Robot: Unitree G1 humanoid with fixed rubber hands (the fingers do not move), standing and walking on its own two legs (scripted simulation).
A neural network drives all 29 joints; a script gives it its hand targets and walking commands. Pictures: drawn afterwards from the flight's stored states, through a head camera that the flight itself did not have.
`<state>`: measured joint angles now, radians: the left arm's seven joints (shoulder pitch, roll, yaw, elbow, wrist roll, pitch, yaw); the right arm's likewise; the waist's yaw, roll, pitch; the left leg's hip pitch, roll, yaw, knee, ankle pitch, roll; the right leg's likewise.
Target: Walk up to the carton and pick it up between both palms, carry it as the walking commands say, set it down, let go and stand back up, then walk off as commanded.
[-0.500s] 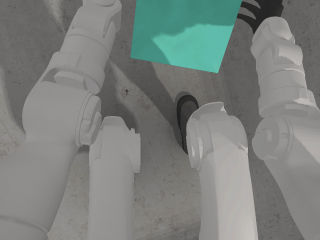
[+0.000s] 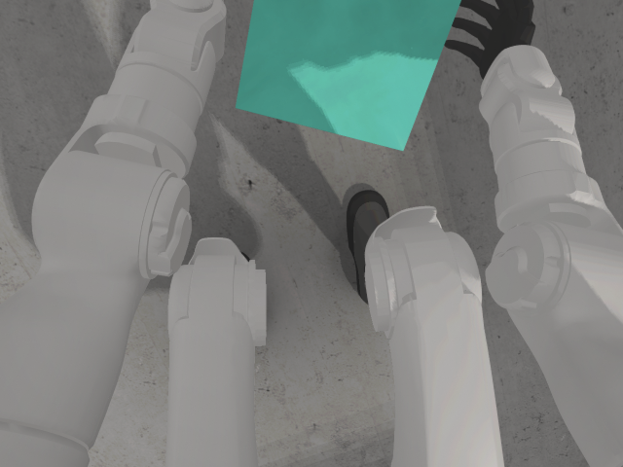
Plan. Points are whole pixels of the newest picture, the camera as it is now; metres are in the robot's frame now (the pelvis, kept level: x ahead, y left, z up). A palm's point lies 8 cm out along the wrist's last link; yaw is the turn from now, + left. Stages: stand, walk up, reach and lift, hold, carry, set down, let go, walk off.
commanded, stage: set down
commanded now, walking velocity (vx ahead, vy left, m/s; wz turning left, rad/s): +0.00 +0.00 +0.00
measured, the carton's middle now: (339, 35) +0.52 -0.11 -0.30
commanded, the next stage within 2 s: none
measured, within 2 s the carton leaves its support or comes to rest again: rests again in 1.36 s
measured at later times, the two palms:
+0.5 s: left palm out of the picture +0.56 +0.04 -0.19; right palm (505, 46) +0.47 -0.26 -0.19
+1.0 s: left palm out of the picture +0.56 +0.05 -0.20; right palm (497, 40) +0.48 -0.26 -0.20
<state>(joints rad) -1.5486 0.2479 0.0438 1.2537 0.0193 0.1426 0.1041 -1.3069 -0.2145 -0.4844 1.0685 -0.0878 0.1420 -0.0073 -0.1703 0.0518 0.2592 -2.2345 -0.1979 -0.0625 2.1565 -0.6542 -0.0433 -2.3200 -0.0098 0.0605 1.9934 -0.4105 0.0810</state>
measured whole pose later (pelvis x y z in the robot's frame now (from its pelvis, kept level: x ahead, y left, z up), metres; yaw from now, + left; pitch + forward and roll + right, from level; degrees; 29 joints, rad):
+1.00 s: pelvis +0.00 -0.01 +0.00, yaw +0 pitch +45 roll -4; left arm -1.56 0.26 0.06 1.23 0.07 0.11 0.05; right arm -1.38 -0.25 -0.54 1.19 -0.08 0.08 0.03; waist -0.16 0.02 0.26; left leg -2.29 -0.11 -0.04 2.15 -0.64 -0.01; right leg -2.36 -0.03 0.02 1.99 -0.41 0.06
